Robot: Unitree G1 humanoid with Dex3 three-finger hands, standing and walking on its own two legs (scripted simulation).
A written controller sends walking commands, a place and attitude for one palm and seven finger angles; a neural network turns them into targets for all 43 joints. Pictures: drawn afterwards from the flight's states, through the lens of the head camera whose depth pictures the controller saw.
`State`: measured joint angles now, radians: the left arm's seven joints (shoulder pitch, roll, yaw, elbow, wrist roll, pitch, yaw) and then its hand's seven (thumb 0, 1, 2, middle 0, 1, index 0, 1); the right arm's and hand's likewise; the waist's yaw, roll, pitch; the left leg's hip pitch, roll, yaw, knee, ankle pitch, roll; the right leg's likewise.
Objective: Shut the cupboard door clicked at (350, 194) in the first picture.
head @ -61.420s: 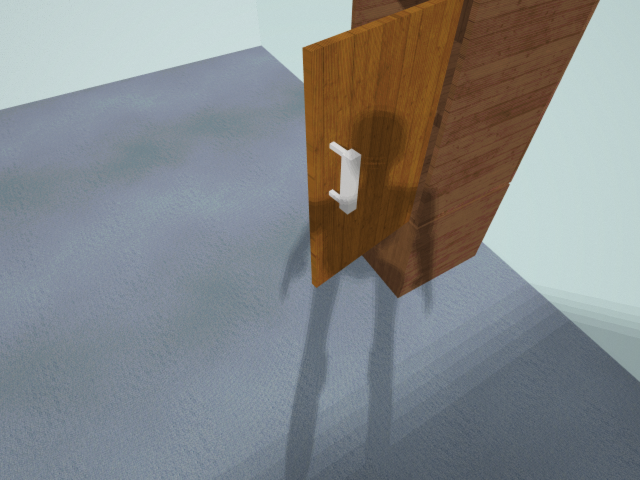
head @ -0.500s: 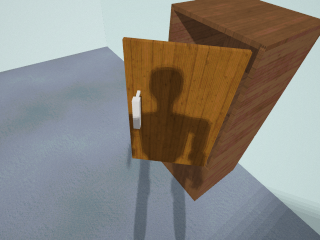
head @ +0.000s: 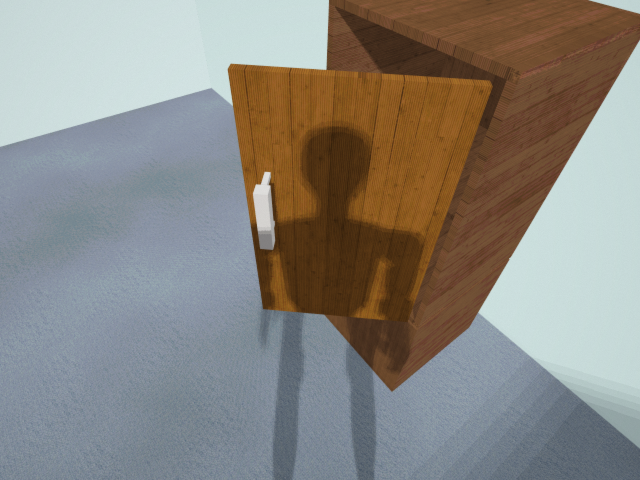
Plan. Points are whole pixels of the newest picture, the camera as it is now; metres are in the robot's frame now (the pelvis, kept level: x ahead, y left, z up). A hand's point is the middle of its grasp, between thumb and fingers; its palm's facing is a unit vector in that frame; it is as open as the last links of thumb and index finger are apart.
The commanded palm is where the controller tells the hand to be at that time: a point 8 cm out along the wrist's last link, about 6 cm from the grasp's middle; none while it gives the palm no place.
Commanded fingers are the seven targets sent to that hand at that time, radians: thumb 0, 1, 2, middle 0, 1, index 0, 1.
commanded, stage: look again from close up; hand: left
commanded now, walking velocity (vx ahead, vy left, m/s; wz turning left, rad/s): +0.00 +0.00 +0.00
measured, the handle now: (267, 210) +0.54 +0.12 +0.02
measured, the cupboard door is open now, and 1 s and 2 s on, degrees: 48 48 48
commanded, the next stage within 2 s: shuffle to correct the standing spot in 0.42 s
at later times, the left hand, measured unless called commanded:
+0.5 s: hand out of the picture +0.09 +0.20 -0.15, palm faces -0.01 -0.96 -0.29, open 7.4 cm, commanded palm none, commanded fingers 0.00 0.90 0.90 -0.20 -0.30 -0.20 -0.30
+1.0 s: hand out of the picture +0.02 +0.13 -0.17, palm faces +0.04 -0.99 -0.14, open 7.4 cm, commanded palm none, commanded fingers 0.00 0.90 0.90 -0.20 -0.30 -0.20 -0.30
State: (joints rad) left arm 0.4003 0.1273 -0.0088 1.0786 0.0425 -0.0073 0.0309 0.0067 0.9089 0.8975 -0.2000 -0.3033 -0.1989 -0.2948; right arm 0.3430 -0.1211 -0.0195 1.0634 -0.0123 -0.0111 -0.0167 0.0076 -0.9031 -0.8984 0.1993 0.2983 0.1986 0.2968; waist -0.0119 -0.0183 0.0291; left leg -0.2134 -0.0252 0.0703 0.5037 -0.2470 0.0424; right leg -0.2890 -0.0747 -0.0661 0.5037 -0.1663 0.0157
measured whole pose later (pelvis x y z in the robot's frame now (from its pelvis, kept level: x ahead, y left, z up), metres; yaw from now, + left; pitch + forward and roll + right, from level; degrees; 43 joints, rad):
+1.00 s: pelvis +0.07 -0.02 +0.00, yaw -1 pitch -1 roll -1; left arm 0.40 0.11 0.01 1.10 0.02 -0.02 0.02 0.01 0.91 0.90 -0.20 -0.30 -0.20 -0.29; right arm 0.31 -0.12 -0.01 1.14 0.00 -0.01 -0.04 0.01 -0.90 -0.90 0.20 0.30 0.20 0.30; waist 0.00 0.00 0.04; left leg -0.13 0.03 0.06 0.51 -0.35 0.00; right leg -0.21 -0.02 -0.08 0.50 -0.27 -0.01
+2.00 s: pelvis +0.06 -0.01 +0.00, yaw -2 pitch -1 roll +1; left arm 0.24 0.16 -0.01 1.11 0.02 -0.02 0.02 0.01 0.92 0.90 -0.20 -0.30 -0.20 -0.29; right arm 0.27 -0.18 0.02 1.09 -0.01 -0.03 -0.02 0.01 -0.91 -0.90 0.20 0.30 0.20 0.30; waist 0.00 0.02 0.06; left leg -0.13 -0.01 0.09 0.43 -0.30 0.02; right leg -0.25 -0.05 -0.04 0.51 -0.25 0.01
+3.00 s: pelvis +0.07 -0.03 +0.01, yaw -1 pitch -1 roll +1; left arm 0.23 0.17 0.00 1.11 0.02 -0.02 0.02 0.01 0.91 0.90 -0.20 -0.30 -0.20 -0.29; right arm 0.26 -0.15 0.02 1.14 -0.01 -0.03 -0.03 0.01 -0.91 -0.90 0.20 0.30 0.20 0.30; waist 0.01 0.00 0.05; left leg -0.09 0.02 0.06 0.40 -0.30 -0.01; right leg -0.20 -0.02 -0.08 0.46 -0.25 -0.02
